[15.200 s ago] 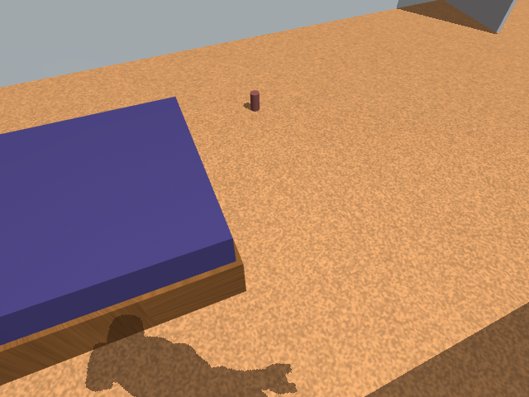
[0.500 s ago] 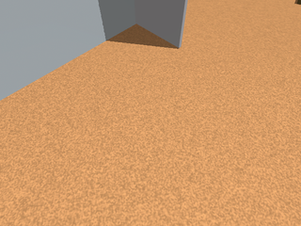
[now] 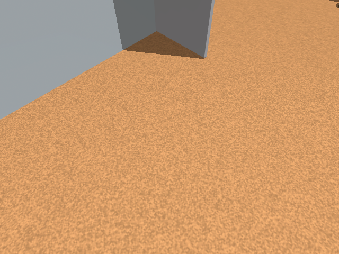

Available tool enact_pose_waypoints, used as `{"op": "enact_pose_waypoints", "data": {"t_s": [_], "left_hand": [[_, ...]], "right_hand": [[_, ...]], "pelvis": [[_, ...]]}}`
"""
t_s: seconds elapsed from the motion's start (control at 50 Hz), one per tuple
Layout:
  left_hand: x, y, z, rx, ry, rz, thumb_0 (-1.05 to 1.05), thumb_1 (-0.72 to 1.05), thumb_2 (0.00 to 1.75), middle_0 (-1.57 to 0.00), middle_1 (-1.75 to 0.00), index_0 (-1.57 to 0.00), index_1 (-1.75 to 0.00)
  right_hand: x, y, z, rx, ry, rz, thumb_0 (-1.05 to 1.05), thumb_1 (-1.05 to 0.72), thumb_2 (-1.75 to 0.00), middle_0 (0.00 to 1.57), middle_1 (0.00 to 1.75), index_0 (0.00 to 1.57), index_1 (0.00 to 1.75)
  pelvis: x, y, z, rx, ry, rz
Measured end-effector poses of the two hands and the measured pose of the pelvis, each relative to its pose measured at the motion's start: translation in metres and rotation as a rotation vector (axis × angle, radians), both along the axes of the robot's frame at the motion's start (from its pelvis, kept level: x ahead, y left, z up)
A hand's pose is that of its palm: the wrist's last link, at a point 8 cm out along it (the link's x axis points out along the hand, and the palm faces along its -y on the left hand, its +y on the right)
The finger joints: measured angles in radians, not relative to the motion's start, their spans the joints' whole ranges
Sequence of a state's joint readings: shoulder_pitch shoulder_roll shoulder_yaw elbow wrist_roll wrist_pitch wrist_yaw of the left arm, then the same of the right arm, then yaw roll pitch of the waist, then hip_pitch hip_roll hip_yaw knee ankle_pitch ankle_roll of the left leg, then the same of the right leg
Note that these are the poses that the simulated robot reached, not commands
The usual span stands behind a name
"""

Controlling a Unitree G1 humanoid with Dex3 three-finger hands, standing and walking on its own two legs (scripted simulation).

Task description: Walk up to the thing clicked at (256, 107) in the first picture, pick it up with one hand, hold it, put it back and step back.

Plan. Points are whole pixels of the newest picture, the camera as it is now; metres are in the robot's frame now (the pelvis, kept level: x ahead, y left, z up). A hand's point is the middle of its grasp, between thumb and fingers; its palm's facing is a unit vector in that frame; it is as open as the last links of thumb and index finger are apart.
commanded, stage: stand
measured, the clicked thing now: out of the picture +0.10 +1.01 -0.72
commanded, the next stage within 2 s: walk up in 1.68 s
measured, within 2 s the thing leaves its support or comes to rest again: neither
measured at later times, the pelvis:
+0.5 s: pelvis +0.00 +0.00 +0.00, yaw +0 degrees
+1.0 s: pelvis +0.00 +0.00 +0.00, yaw +0 degrees
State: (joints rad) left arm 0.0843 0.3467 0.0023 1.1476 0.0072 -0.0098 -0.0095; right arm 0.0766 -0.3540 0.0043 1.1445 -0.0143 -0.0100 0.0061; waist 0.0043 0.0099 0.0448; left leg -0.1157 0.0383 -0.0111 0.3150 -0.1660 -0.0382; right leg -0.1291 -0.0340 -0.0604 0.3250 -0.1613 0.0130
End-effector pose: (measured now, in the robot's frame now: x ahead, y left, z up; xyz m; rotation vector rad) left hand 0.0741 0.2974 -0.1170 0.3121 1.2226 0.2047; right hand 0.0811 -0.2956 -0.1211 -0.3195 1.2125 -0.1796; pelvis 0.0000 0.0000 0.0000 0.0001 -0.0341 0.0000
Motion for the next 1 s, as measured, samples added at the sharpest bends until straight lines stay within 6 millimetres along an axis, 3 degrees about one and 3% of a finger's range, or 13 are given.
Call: {"op": "enact_pose_waypoints", "data": {"t_s": [0.7, 1.0], "left_hand": [[-0.013, 0.002, -0.001, 0.001, 0.013, -0.004, 0.01, 0.91, 0.9, -0.21, -0.3, -0.21, -0.3], [-0.011, 0.002, -0.003, -0.004, 0.019, -0.01, 0.01, 0.91, 0.9, -0.21, -0.3, -0.21, -0.3]], "right_hand": [[-0.025, -0.001, -0.001, -0.003, 0.036, -0.014, 0.01, -0.9, -0.9, 0.2, 0.3, 0.2, 0.3], [-0.021, -0.001, 0.0, -0.01, 0.039, -0.014, 0.01, -0.9, -0.9, 0.2, 0.3, 0.2, 0.3]], "pelvis": [[-0.005, 0.001, 0.0, 0.001, -0.006, -0.004], [-0.002, 0.002, 0.0, 0.0, -0.002, -0.004]]}}
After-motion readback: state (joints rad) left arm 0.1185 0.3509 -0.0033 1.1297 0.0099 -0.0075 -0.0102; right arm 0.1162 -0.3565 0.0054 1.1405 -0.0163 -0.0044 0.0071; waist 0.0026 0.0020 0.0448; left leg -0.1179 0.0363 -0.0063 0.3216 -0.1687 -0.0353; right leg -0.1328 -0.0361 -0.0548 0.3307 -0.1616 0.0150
